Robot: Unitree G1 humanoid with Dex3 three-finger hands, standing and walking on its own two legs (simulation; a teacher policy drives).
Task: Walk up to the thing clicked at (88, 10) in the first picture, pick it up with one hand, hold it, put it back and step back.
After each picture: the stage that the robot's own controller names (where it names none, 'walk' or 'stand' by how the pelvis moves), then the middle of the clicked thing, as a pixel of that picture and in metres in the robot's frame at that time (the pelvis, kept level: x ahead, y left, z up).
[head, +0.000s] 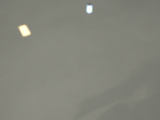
stand; (89, 7) +2.12 -0.13 -0.72
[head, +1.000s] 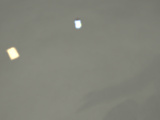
walk; (77, 22) +1.98 +0.19 -0.69
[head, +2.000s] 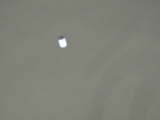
walk; (62, 41) +1.36 +0.36 -0.72
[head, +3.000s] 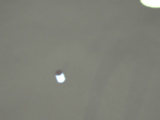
walk; (60, 76) +0.88 +0.31 -0.72
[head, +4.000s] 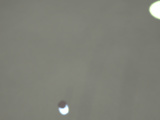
walk; (63, 107) +0.54 +0.23 -0.71
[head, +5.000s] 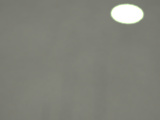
stand; out of the picture +0.39 +0.30 -0.70
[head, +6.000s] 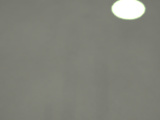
walk; out of the picture +0.36 +0.29 -0.72
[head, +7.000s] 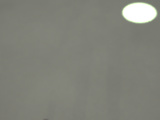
stand; out of the picture +0.40 +0.32 -0.71
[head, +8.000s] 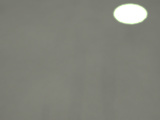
stand; out of the picture +0.39 +0.34 -0.73
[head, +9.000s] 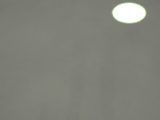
stand; out of the picture +0.39 +0.35 -0.73
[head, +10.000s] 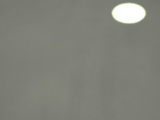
stand; out of the picture +0.38 +0.35 -0.73
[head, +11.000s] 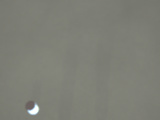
go down; (32, 107) +0.41 +0.34 -0.66
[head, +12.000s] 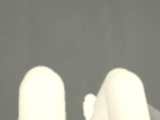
go down; out of the picture +0.46 +0.37 -0.27
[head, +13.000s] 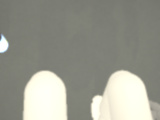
go down; out of the picture +0.46 +0.36 -0.30
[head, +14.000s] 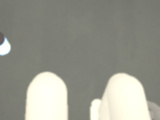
go down; out of the picture +0.47 +0.36 -0.30
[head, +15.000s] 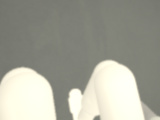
close in; out of the picture +0.45 +0.39 -0.24
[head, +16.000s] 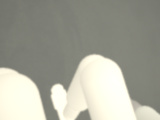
close; out of the picture +0.43 +0.41 -0.23
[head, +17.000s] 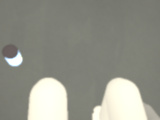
lift; (12, 55) +0.47 +0.33 -0.31
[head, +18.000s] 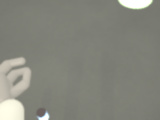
lift; (42, 115) +0.42 +0.28 -0.64
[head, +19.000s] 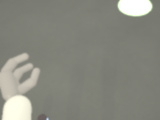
close; out of the picture +0.41 +0.30 -0.68
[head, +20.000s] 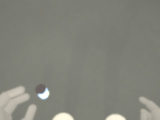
stand; (42, 91) +0.44 +0.28 -0.55
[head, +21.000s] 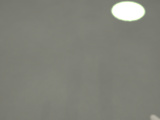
stand; out of the picture +0.42 +0.28 -0.66
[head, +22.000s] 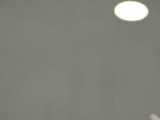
stand; out of the picture +0.41 +0.28 -0.66
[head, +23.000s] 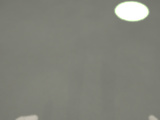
hold; out of the picture +0.41 +0.28 -0.66
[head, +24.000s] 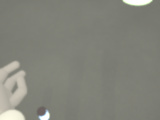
stand; (43, 113) +0.41 +0.29 -0.63
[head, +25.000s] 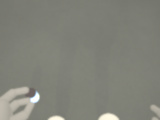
close in; (32, 95) +0.43 +0.29 -0.56
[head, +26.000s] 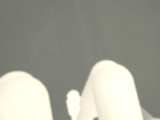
stand; out of the picture +0.45 +0.36 -0.23
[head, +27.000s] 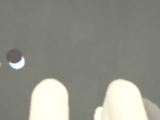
hold; (16, 59) +0.45 +0.32 -0.32
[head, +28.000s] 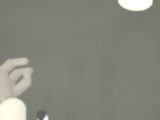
hold; (42, 117) +0.41 +0.28 -0.64
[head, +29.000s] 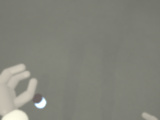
hold; (39, 100) +0.42 +0.30 -0.58
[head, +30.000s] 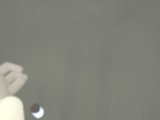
crouch; (37, 110) +0.41 +0.30 -0.64
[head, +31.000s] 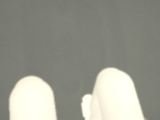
lower; out of the picture +0.46 +0.34 -0.29
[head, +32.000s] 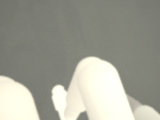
lower; out of the picture +0.43 +0.39 -0.24
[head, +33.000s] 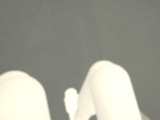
lower; out of the picture +0.41 +0.38 -0.25
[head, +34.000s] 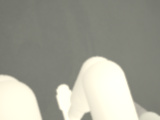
lower; out of the picture +0.43 +0.39 -0.23
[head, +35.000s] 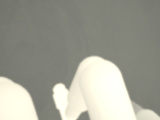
lower; out of the picture +0.43 +0.40 -0.23
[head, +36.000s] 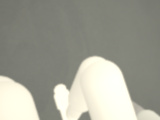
loosen; out of the picture +0.43 +0.40 -0.23
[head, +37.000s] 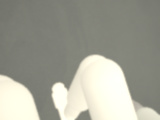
open; out of the picture +0.44 +0.42 -0.23
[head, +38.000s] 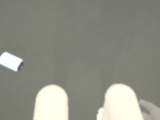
walk; (11, 61) +0.48 +0.39 -0.42
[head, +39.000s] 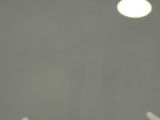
stand; out of the picture +0.37 +0.39 -0.68
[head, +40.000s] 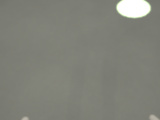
stand; out of the picture +0.32 +0.43 -0.69
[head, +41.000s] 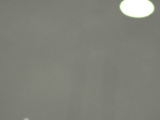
stand; out of the picture +0.26 +0.45 -0.70
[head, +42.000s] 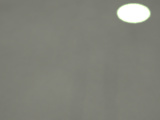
stand; out of the picture +0.21 +0.49 -0.75
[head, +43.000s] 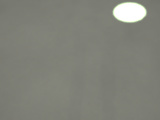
stand; out of the picture +0.09 +0.53 -0.75
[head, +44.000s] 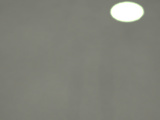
walk; out of the picture +0.01 +0.57 -0.75
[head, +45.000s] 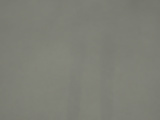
walk; out of the picture +0.09 +0.54 -0.73
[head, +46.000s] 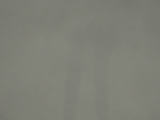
walk; out of the picture +0.31 +0.60 -0.73
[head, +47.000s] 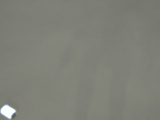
walk; (8, 111) +0.51 +0.66 -0.73
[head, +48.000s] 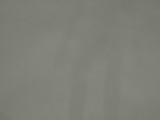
stand; out of the picture +0.41 +0.67 -0.75
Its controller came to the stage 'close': yes
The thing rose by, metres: 0.01
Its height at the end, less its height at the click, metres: -0.02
